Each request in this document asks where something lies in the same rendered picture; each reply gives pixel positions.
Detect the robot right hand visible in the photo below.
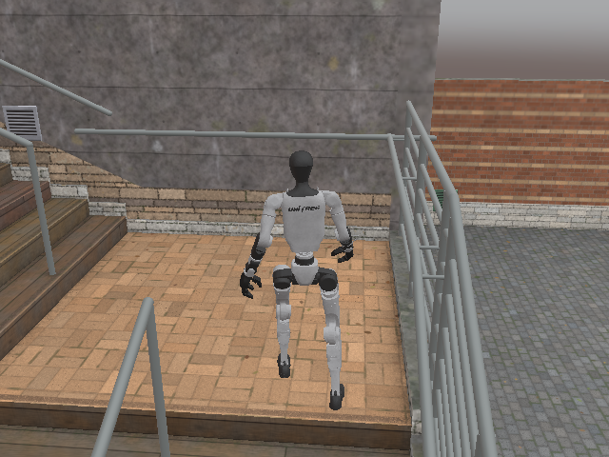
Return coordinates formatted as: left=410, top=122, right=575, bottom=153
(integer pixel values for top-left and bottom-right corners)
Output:
left=331, top=247, right=354, bottom=263

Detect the right robot upper arm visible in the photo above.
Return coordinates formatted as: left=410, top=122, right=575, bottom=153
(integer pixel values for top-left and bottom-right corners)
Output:
left=322, top=190, right=350, bottom=242

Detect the right robot forearm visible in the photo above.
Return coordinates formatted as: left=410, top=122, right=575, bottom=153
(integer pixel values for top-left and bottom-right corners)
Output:
left=340, top=227, right=354, bottom=252

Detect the robot left hand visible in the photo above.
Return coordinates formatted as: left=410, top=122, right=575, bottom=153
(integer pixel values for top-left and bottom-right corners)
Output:
left=240, top=273, right=262, bottom=299

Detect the left robot shin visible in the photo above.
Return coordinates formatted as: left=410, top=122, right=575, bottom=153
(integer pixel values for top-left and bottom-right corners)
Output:
left=276, top=305, right=290, bottom=366

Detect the left robot forearm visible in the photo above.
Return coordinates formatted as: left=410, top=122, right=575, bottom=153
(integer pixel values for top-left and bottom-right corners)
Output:
left=244, top=232, right=266, bottom=277

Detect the robot right thigh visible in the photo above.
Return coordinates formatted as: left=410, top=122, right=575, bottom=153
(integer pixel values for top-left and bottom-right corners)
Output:
left=318, top=267, right=340, bottom=345

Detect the left robot upper arm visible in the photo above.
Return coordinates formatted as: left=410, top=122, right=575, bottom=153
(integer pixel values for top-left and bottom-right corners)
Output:
left=257, top=193, right=283, bottom=248

